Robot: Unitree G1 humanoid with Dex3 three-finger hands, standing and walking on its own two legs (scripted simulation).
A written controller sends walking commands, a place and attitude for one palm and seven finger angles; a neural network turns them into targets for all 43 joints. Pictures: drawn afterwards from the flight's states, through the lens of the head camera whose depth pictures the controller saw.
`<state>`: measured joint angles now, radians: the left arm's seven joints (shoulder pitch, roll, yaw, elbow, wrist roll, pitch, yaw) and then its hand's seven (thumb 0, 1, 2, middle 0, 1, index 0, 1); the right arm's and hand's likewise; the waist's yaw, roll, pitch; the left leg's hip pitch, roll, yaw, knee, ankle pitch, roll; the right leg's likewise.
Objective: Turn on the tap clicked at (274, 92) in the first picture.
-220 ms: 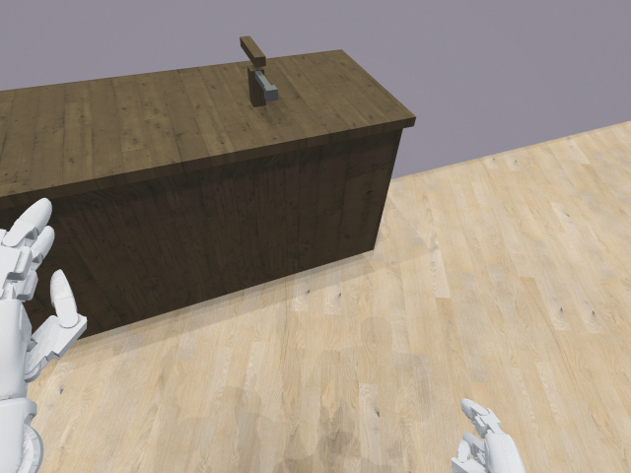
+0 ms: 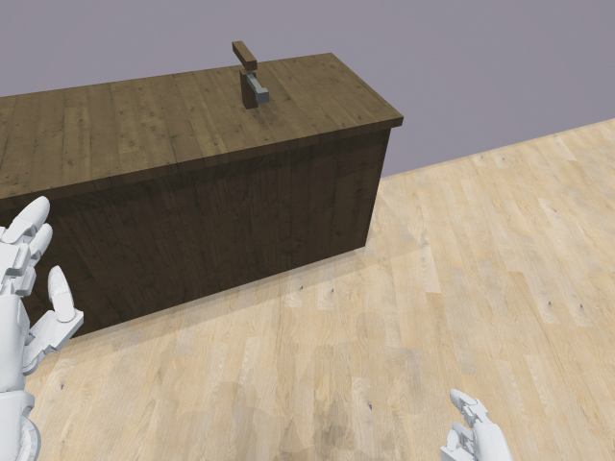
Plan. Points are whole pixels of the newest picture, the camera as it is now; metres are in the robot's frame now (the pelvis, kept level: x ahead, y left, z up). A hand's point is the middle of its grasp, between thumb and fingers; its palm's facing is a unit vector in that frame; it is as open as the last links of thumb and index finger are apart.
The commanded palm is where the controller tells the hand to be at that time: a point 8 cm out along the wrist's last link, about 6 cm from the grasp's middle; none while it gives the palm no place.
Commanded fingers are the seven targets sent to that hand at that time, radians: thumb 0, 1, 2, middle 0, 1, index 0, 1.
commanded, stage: stand and wait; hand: left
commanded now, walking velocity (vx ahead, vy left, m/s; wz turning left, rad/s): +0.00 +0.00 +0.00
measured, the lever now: (262, 95) +0.93 +0.18 +0.02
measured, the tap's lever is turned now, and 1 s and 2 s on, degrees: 0 0 0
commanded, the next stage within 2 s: look at it before walking up in 0.04 s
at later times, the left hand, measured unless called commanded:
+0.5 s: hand (94, 318) +0.21 +0.23 +0.15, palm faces +0.39 -0.85 -0.35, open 7.4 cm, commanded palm +0.17 +0.26 +0.18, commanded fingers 0.00 0.90 0.90 -0.20 -0.30 -0.20 -0.30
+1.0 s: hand (178, 271) +0.27 +0.17 +0.16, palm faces +0.21 -0.89 -0.40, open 7.4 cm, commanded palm +0.23 +0.21 +0.18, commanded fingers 0.00 0.90 0.90 -0.20 -0.30 -0.20 -0.30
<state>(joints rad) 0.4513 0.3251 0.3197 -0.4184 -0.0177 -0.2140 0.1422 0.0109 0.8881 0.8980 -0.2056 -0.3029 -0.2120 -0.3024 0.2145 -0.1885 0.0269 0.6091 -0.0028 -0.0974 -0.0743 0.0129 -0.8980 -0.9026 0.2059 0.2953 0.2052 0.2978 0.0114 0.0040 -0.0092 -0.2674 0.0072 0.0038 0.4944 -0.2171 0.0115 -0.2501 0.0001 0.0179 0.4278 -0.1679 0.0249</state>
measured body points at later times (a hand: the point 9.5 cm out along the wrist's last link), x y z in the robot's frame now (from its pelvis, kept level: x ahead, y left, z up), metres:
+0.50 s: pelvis -0.01 -0.01 -0.01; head -0.01 +0.00 +0.44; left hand +0.19 +0.27 +0.17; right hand +0.15 -0.24 -0.08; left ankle +0.03 +0.11 -0.74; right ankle +0.04 -0.14 -0.74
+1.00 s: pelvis +0.00 -0.01 -0.01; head +0.02 -0.03 +0.44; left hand +0.25 +0.21 +0.18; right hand +0.09 -0.29 -0.11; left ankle +0.01 +0.12 -0.73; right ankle +0.04 -0.14 -0.74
